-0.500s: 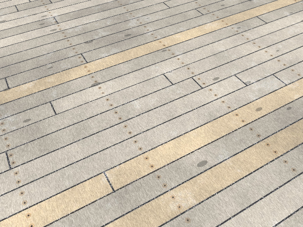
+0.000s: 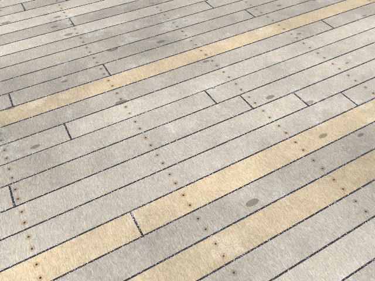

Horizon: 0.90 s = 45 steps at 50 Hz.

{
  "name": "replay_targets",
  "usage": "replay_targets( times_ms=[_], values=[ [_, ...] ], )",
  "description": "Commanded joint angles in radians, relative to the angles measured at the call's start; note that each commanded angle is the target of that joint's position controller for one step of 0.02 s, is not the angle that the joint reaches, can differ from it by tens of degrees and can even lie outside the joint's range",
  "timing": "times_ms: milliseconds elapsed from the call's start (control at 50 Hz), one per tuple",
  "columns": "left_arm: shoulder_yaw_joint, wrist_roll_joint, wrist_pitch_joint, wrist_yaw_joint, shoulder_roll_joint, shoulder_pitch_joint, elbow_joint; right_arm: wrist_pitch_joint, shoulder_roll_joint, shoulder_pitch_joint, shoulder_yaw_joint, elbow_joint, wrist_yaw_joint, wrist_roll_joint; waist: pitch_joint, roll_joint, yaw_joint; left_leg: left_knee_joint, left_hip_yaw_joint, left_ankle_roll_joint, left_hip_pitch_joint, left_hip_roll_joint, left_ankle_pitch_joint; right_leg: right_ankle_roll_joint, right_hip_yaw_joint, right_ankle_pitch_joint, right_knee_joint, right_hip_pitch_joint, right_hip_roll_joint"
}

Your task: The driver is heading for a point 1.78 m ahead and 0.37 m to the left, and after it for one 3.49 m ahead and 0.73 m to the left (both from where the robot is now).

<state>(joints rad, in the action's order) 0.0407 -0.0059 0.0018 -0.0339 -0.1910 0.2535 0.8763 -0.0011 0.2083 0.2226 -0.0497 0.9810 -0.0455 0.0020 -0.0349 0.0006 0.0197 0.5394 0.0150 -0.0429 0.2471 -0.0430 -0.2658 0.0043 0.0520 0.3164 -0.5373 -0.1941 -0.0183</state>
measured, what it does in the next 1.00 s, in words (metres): walks ahead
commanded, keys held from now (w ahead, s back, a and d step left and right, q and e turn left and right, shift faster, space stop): no key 0.56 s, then w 0.44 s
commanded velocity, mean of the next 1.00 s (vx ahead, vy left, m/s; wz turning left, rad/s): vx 0.12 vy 0.00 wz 0.00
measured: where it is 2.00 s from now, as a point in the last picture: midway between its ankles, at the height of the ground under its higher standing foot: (191, 235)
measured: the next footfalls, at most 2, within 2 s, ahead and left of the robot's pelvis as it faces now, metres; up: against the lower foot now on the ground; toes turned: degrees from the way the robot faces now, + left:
right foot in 1.24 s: +0.41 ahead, -0.11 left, +0.00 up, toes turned -2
left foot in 1.78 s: +0.73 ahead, +0.13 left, +0.00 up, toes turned +3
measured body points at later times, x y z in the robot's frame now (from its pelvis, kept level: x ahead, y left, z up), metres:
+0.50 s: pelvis +0.00 +0.01 +0.00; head +0.01 +0.01 +0.45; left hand +0.02 +0.24 -0.15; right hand +0.02 -0.24 -0.15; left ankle +0.02 +0.14 -0.73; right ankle -0.02 -0.12 -0.73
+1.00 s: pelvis +0.10 +0.03 +0.01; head +0.11 +0.05 +0.46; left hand +0.20 +0.29 -0.13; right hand +0.01 -0.19 -0.13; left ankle +0.02 +0.14 -0.73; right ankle +0.10 -0.10 -0.65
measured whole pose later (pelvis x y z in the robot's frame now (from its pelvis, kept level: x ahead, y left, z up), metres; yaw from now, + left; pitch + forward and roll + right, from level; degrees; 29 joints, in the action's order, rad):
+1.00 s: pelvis +0.10 +0.03 +0.01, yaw +0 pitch +1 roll -1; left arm 0.04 0.03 0.11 0.01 -0.24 0.22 0.97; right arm -0.10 0.17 0.50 -0.02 1.09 0.01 0.00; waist 0.02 -0.02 0.05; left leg 0.34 0.00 0.03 0.05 0.02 -0.31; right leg -0.07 -0.02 0.27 -1.11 -0.56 0.05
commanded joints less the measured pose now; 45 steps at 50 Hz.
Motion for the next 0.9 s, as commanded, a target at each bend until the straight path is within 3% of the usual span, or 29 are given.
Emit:
replay_targets(
  times_ms=[20,560,580,620,660,720,740,760,780,800,820,840,860,880,900],
  values=[
    [0.019,0.001,0.011,-0.005,-0.093,0.025,-0.017,-0.006,0.102,0.022,-0.02,-0.016,-0.005,-0.001,0.006,-0.001,-0.001,-0.077,-0.002,0.017,-0.049,0.001,0.136,-0.018,0.018,-0.166,0.113,-0.064,0.025],
    [-0.01,0.006,0.006,-0.009,-0.075,0.081,0.159,0.0,0.068,0.08,0.003,0.084,-0.007,-0.003,-0.026,0.001,-0.009,-0.099,-0.014,0.027,-0.04,0.017,0.11,-0.009,-0.007,-0.133,0.135,-0.071,0.016],
    [-0.013,0.007,0.004,-0.01,-0.066,0.102,0.172,0.002,0.057,0.1,0.007,0.096,-0.007,-0.003,-0.002,-0.002,-0.01,-0.097,-0.028,0.029,-0.05,0.03,0.012,-0.013,-0.016,-0.028,0.141,-0.062,0.006],
    [-0.002,0.019,0.0,-0.016,-0.101,0.102,0.17,0.004,0.072,0.105,0.0,0.096,-0.012,-0.014,-0.05,-0.018,-0.014,-0.058,-0.052,0.055,0.015,0.062,-0.309,-0.05,-0.007,0.314,0.137,-0.121,-0.003],
    [0.001,0.026,0.012,-0.015,-0.11,0.109,0.157,-0.014,0.066,0.09,0.002,0.079,-0.009,-0.016,-0.124,-0.033,-0.022,-0.037,-0.027,0.082,0.098,0.049,-0.418,-0.091,0.058,0.468,0.164,-0.181,0.043],
    [0.015,0.037,0.043,-0.003,-0.146,0.171,0.167,-0.06,0.028,0.069,0.01,0.057,0.012,-0.02,-0.121,-0.126,-0.046,0.1,-0.06,0.08,0.181,0.062,-0.26,-0.162,0.237,0.499,0.239,-0.105,0.161],
    [0.021,0.039,0.048,0.001,-0.166,0.177,0.167,-0.073,0.011,0.07,0.013,0.05,0.022,-0.024,-0.113,-0.176,-0.042,0.164,-0.081,0.084,0.183,0.073,-0.197,-0.193,0.324,0.521,0.283,-0.093,0.216],
    [0.023,0.041,0.052,0.005,-0.169,0.156,0.157,-0.084,0.01,0.079,0.014,0.049,0.029,-0.028,-0.124,-0.189,-0.027,0.178,-0.07,0.102,0.152,0.063,-0.176,-0.212,0.373,0.516,0.305,-0.13,0.249],
    [0.02,0.043,0.054,0.007,-0.163,0.115,0.142,-0.093,0.008,0.111,0.014,0.055,0.034,-0.032,-0.137,-0.175,0.002,0.123,-0.062,0.122,0.078,0.059,-0.178,-0.203,0.357,0.486,0.295,-0.189,0.241],
    [0.015,0.045,0.055,0.01,-0.157,0.048,0.117,-0.098,0.006,0.194,0.013,0.081,0.036,-0.035,-0.146,-0.152,0.053,0.005,-0.047,0.139,-0.053,0.057,-0.176,-0.17,0.283,0.427,0.235,-0.274,0.193],
    [0.005,0.048,0.062,0.01,-0.12,-0.022,0.085,-0.104,0.057,0.302,-0.001,0.116,0.036,-0.029,-0.141,-0.045,0.095,-0.096,0.079,0.162,-0.163,-0.003,-0.207,-0.114,0.142,0.296,0.072,-0.367,0.102],
    [-0.009,0.044,0.081,0.009,-0.057,-0.062,0.05,-0.113,0.171,0.44,-0.033,0.149,0.043,-0.034,-0.103,0.233,0.13,-0.269,0.411,0.249,-0.306,-0.171,-0.294,-0.042,-0.057,0.131,-0.289,-0.502,-0.03],
    [-0.007,0.046,0.105,0.008,-0.071,-0.076,0.025,-0.123,0.206,0.506,-0.036,0.152,0.054,-0.014,-0.068,0.315,0.135,-0.375,0.737,0.339,-0.391,-0.341,-0.221,-0.04,-0.011,0.22,-0.538,-0.647,-0.038],
    [-0.001,0.051,0.12,0.018,-0.096,-0.071,0.026,-0.132,0.143,0.418,-0.014,0.129,0.054,-0.001,-0.091,0.17,0.079,-0.347,0.694,0.327,-0.38,-0.346,-0.139,-0.064,0.046,0.176,-0.681,-0.703,0.021],
    [-0.004,0.052,0.128,0.028,-0.085,-0.05,0.038,-0.135,0.118,0.356,-0.007,0.103,0.058,-0.003,-0.087,0.114,0.051,-0.334,0.578,0.301,-0.375,-0.308,-0.079,-0.086,0.042,0.095,-0.723,-0.726,0.054]
  ],
)
Velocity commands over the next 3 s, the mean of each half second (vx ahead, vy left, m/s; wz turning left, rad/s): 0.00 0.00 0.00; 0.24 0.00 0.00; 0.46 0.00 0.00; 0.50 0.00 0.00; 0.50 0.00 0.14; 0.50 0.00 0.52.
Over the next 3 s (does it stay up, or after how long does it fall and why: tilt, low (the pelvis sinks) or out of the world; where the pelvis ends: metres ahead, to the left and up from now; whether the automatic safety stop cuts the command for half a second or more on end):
stays up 1.21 0.09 -0.01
